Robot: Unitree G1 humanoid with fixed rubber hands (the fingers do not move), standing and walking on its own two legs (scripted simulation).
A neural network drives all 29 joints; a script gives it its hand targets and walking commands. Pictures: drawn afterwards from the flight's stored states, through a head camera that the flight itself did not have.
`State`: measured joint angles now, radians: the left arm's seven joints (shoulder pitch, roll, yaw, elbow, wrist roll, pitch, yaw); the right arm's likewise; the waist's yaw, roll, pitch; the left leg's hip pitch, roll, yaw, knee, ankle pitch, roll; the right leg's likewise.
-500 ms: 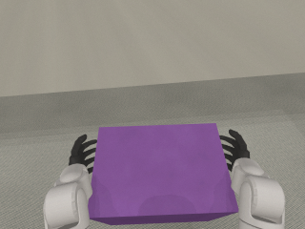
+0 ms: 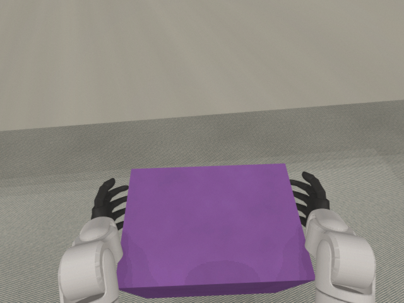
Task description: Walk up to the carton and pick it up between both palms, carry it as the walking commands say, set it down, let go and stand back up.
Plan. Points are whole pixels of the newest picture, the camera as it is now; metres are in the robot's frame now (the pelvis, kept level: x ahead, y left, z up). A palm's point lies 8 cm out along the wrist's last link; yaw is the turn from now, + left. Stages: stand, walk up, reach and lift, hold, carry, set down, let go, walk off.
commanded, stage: carry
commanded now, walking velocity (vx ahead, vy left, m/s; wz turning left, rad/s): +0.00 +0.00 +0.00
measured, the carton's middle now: (210, 236) +0.25 +0.01 +0.00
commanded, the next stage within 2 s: none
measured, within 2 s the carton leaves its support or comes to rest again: neither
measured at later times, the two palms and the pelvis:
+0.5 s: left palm (129, 212) +0.24 +0.14 +0.12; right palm (344, 206) +0.24 -0.22 +0.11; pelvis +0.01 -0.04 +0.01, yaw +0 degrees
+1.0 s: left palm (137, 208) +0.25 +0.12 +0.12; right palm (353, 202) +0.25 -0.23 +0.12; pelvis +0.01 -0.05 +0.02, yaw +0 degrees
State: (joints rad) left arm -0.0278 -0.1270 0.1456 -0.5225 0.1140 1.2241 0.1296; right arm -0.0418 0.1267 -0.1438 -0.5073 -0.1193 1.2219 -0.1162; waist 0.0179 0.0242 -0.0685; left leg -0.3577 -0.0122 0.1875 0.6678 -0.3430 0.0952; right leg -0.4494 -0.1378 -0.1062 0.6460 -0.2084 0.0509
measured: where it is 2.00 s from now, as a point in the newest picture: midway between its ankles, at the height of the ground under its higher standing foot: outside the picture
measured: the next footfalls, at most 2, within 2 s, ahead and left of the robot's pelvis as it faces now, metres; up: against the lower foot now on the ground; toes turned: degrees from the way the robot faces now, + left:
none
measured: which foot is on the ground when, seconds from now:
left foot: down 0.00-1.00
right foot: down 0.00-1.00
